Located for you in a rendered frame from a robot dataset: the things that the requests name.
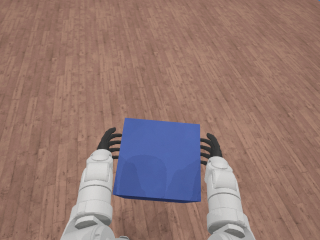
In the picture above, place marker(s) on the robot right hand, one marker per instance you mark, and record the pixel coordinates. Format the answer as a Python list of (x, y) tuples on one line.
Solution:
[(214, 148)]

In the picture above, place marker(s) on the carton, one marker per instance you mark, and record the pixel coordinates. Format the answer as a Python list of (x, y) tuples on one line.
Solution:
[(159, 161)]

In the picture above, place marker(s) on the left robot upper arm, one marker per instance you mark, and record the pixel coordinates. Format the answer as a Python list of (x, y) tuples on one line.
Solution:
[(95, 232)]

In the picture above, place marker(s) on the robot left forearm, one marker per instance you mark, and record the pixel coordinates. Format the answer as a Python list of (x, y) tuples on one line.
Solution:
[(93, 204)]

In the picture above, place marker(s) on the robot left hand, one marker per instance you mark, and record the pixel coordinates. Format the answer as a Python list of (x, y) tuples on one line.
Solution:
[(105, 142)]

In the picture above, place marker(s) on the robot right forearm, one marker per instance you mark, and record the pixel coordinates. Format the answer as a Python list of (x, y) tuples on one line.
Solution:
[(224, 201)]

